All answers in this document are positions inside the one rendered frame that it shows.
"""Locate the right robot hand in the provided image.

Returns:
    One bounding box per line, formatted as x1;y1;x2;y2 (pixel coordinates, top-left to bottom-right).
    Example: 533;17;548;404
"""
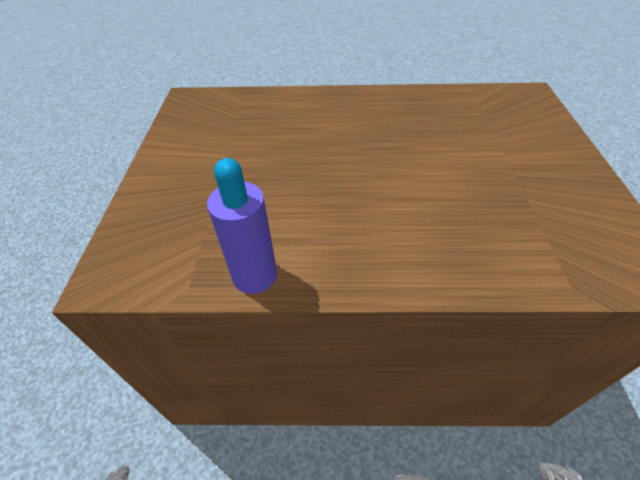
538;463;582;480

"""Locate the bottle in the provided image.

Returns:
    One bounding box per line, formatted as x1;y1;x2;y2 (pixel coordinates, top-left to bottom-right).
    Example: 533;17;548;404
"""
207;158;277;294

